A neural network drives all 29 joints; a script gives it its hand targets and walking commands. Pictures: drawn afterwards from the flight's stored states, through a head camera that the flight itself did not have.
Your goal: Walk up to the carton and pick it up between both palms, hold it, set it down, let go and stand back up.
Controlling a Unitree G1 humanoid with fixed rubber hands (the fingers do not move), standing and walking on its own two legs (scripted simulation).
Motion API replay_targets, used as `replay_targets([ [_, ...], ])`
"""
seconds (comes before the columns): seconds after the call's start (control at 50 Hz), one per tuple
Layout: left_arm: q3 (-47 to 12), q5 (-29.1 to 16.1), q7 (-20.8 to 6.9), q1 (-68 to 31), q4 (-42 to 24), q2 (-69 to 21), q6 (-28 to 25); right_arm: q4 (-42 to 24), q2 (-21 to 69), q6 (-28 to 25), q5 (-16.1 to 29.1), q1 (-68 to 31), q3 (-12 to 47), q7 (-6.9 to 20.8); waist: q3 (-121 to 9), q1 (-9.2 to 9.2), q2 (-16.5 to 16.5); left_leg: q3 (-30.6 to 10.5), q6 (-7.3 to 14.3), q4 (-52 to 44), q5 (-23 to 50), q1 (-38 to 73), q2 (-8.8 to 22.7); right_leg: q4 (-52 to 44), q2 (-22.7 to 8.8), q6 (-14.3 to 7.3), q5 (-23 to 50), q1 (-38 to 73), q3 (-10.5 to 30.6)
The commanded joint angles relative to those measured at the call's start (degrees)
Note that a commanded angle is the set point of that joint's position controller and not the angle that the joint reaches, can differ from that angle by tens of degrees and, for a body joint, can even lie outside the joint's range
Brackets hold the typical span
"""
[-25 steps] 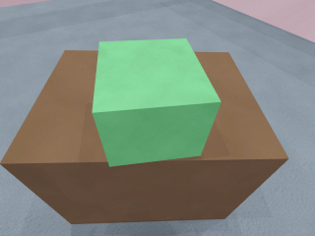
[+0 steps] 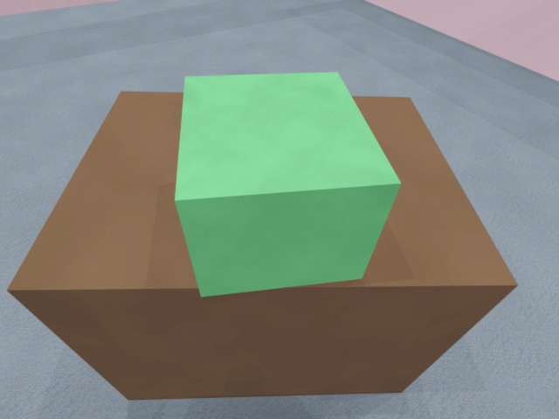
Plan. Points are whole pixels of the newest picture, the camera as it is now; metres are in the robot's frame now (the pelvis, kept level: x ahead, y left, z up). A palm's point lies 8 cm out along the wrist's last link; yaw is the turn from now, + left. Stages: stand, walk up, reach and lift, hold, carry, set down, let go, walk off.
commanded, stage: walk up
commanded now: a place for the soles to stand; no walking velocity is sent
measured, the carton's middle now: (273, 177) +0.51 +0.01 +0.07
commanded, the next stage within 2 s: reach and lift in 1.84 s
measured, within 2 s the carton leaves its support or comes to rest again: neither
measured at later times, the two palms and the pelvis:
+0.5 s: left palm out of the picture +0.06 +0.33 -0.11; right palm out of the picture +0.06 -0.28 -0.11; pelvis +0.00 +0.02 +0.00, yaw +1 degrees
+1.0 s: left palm out of the picture +0.07 +0.35 -0.11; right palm out of the picture +0.08 -0.26 -0.11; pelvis +0.02 +0.04 +0.00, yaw +2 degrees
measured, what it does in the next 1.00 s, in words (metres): steps on the spot: right foot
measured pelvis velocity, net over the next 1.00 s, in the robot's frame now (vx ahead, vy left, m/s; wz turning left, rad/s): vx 0.02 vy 0.04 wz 0.04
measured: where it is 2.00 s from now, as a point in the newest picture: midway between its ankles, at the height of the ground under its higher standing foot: outside the picture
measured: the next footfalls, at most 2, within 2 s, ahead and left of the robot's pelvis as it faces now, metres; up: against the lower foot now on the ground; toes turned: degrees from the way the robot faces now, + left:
right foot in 0.80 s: +0.10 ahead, -0.10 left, +0.00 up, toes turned -1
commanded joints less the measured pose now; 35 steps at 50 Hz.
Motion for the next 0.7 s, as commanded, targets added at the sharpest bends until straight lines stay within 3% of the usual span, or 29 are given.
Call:
replay_targets([
  [0.0,2.9,0.9,2.1,0.0,-1.7,13.9,-3.2,-3.8,-13.5,-0.5,-0.3,-6.2,-3.3,-0.5,-0.3,2.0,3.1,-10.9,6.0,-9.8,14.4,-5.5,6.6,-10.1,-2.1,-4.3,2.7,6.8,4.5],
  [0.02,3.7,1.3,2.3,1.3,-1.2,16.6,-3.6,-4.3,-12.3,-0.3,-0.1,-7.1,-3.3,-0.5,-0.6,2.3,-1.5,-7.1,3.1,-2.8,14.3,-9.4,2.5,-14.1,-7.5,-7.1,4.5,9.6,13.0],
  [0.04,4.6,1.1,2.5,3.7,-0.6,19.2,-3.7,-4.5,-11.2,0.0,0.0,-6.9,-3.3,-0.6,-1.4,2.62,-5.9,-3.6,1.3,3.9,9.0,-11.6,-0.6,-17.3,-13.9,-11.0,6.0,12.4,21.2],
  [0.06,4.9,1.0,2.7,2.8,-0.9,19.9,-3.6,-4.1,-11.8,0.3,-0.1,-6.3,-3.6,-0.8,-0.5,2.0,-6.6,-2.2,0.9,6.1,-3.5,-12.3,-0.5,-18.0,-18.4,-14.7,9.3,11.7,24.3],
  [0.08,5.0,1.3,2.8,1.2,-1.5,20.1,-3.4,-4.0,-12.6,0.3,-0.2,-5.6,-4.0,-0.8,-0.3,1.6,-6.2,-3.2,1.2,8.0,-9.1,-12.2,0.5,-17.4,-20.3,-16.4,11.6,10.2,24.9],
  [0.1,4.8,1.3,2.8,-0.8,-2.0,19.9,-3.2,-3.5,-12.7,0.1,-0.2,-4.2,-4.1,-0.7,0.0,0.58,-5.9,-3.4,1.8,5.7,-8.9,-10.1,1.2,-15.5,-19.8,-16.4,13.1,8.2,22.5],
  [0.14,3.4,0.9,2.5,-5.1,-3.2,16.4,-2.5,-1.4,-12.5,-0.8,-0.5,1.4,-4.5,-0.7,-0.3,-2.78,-3.4,-4.9,3.1,-8.8,3.8,1.7,1.9,-7.2,-12.7,-10.0,14.4,0.2,11.7],
  [0.16,2.5,0.2,2.3,-5.9,-4.2,12.6,-2.0,-1.2,-15.2,-1.4,-1.3,2.4,-5.0,-0.8,-0.5,-2.83,5.6,-17.0,4.9,-17.7,7.1,5.6,6.4,3.2,-4.3,-5.2,10.5,-6.2,4.1],
  [0.18,2.1,-0.2,2.3,-5.8,-4.2,10.9,-1.3,-2.1,-18.3,-1.6,-1.1,0.0,-5.4,-0.7,2.8,-2.06,10.9,-27.7,8.2,-22.6,6.4,6.7,12.6,6.9,2.4,-1.9,-6.6,-13.1,-2.5],
  [0.2,2.4,0.2,2.4,-6.6,-4.1,12.6,-0.9,-2.3,-19.1,-1.5,-1.2,0.3,-5.5,-0.8,3.0,-3.02,9.4,-30.7,11.9,-23.1,6.5,5.9,15.0,10.1,1.7,-1.7,-14.8,-13.4,0.7],
  [0.22,2.6,0.1,2.3,-6.3,-4.0,12.6,-0.9,-2.3,-18.3,-1.5,-0.9,-0.3,-5.2,-1.0,3.0,-2.54,7.3,-29.7,13.3,-22.0,8.4,6.2,15.0,10.3,1.3,-1.9,-15.3,-12.9,1.4],
  [0.24,2.6,-0.1,2.2,-5.2,-3.6,12.0,-1.2,-2.5,-17.2,-1.4,-0.9,-1.4,-4.8,-1.2,3.1,-1.62,7.3,-26.9,13.3,-20.8,12.7,6.1,14.0,8.7,0.8,-2.1,-14.8,-11.6,1.6],
  [0.28,2.7,-0.1,2.2,-2.3,-2.7,12.1,-1.9,-3.4,-16.2,-0.9,-1.1,-3.7,-4.4,-1.2,2.0,-0.83,9.9,-20.9,12.0,-18.5,18.7,5.5,12.1,2.8,1.0,-2.0,-10.8,-7.2,-0.1],
  [0.32,2.9,0.1,2.4,2.1,-1.3,11.2,-2.6,-4.3,-15.4,-0.2,-0.7,-6.3,-4.0,-0.9,-0.4,1.47,8.3,-14.0,9.8,-13.5,23.8,1.6,9.3,-8.9,3.0,-2.3,-0.6,4.0,-3.1],
  [0.34,3.4,0.7,2.7,3.2,-1.0,12.2,-3.1,-4.7,-13.4,0.0,-0.4,-6.3,-3.6,-0.8,-1.8,2.29,6.4,-11.6,7.6,-9.7,23.8,-1.8,8.1,-12.7,2.1,-2.9,6.2,10.2,-0.8],
  [0.36,4.0,1.4,3.3,5.6,-0.7,16.0,-3.7,-5.5,-11.4,0.1,0.3,-7.8,-3.4,-0.5,-3.2,3.52,-0.4,-8.1,3.9,-1.7,18.0,-8.7,3.9,-15.5,-6.3,-6.0,7.8,14.5,11.3],
  [0.38,4.9,1.4,3.3,5.8,-0.6,20.2,-4.1,-5.9,-9.7,0.6,0.2,-7.6,-3.4,-0.5,-1.5,2.92,-8.4,-3.4,1.1,6.7,3.5,-14.3,-2.1,-21.0,-15.6,-11.2,2.7,14.7,26.0],
  [0.4,5.4,1.4,3.2,4.7,-0.9,21.0,-3.9,-5.5,-12.9,1.0,0.0,-7.7,-4.4,-0.9,0.4,3.21,-7.3,-4.8,0.8,13.5,-12.3,-14.9,-1.0,-21.6,-22.3,-17.3,5.6,11.4,30.7],
  [0.42,5.6,1.5,3.2,3.2,-1.4,20.9,-3.7,-5.2,-13.8,1.0,-0.1,-7.1,-4.5,-1.0,1.3,2.24,-5.4,-6.0,1.2,15.0,-13.4,-14.6,0.0,-20.4,-22.6,-18.8,7.1,9.7,29.6],
  [0.44,5.3,1.4,3.3,1.3,-1.5,20.3,-3.6,-4.9,-13.3,0.7,0.0,-6.5,-4.4,-0.9,2.2,1.5,-5.2,-5.6,1.6,14.0,-12.3,-14.7,1.3,-19.0,-21.6,-18.3,8.9,9.3,25.7],
  [0.46,4.9,1.5,3.2,0.0,-1.9,19.2,-3.4,-4.2,-12.4,0.4,0.1,-5.6,-4.5,-0.7,1.8,0.79,-5.4,-5.1,1.7,8.9,-11.1,-12.9,2.5,-17.1,-19.1,-16.4,10.9,8.2,21.7],
  [0.5,4.1,1.3,2.7,-3.4,-2.8,18.1,-2.7,-1.7,-11.7,-0.4,0.0,0.3,-5.0,-0.3,-0.7,-2.17,-6.3,-1.4,1.9,-5.0,-1.8,-0.3,0.8,-10.8,-14.4,-11.7,14.9,2.8,12.8],
  [0.52,3.3,0.9,2.5,-5.6,-3.7,16.0,-2.1,-0.2,-12.4,-0.7,-0.5,4.0,-5.4,-0.5,-1.0,-4.05,-5.0,-3.1,2.2,-11.6,1.3,7.6,-0.6,-5.1,-10.8,-8.8,13.0,-3.6,8.9],
  [0.54,2.3,0.3,2.4,-5.5,-4.6,11.3,-1.6,0.1,-15.7,-1.1,-1.9,5.9,-6.0,-0.9,-0.6,-4.27,8.3,-20.2,4.8,-21.8,0.2,11.0,6.7,9.3,-3.1,-4.7,5.8,-11.3,2.4],
  [0.56,2.1,0.0,2.4,-5.6,-4.9,10.4,-0.8,-2.0,-20.3,-1.2,-1.5,1.6,-6.5,-1.0,3.2,-3.28,12.4,-35.1,8.7,-28.1,-8.0,8.3,15.3,12.6,3.3,-2.0,-12.7,-18.9,-1.4],
  [0.58,3.1,0.4,2.6,-6.9,-4.0,14.3,-0.3,-2.5,-20.9,-1.1,-1.1,0.5,-6.6,-0.9,4.8,-3.64,7.6,-36.5,11.2,-28.6,-11.9,2.9,15.9,15.7,1.5,-1.9,-14.9,-15.8,4.3],
  [0.6,3.2,-0.1,2.3,-5.8,-3.5,14.0,-0.2,-3.1,-18.7,-1.0,-1.1,-1.3,-5.9,-1.1,5.8,-2.53,5.5,-33.4,11.8,-27.5,-10.2,2.6,14.7,15.2,0.6,-1.9,-12.5,-15.1,4.2],
  [0.64,3.3,0.1,1.8,-3.6,-2.2,13.1,-0.8,-3.3,-16.4,-0.8,-1.1,-3.6,-5.1,-1.2,4.8,-1.47,6.3,-25.7,10.5,-24.7,-3.9,1.6,11.9,9.4,-0.5,-2.1,-10.5,-10.7,3.3],
  [0.68,3.5,0.7,1.3,-1.0,-2.0,12.7,-1.2,-3.2,-16.8,-0.9,-1.0,-1.8,-5.2,-1.0,1.9,-1.57,6.5,-23.9,11.9,-22.5,1.6,4.0,11.9,6.3,0.7,-2.3,-10.3,-7.9,1.3],
])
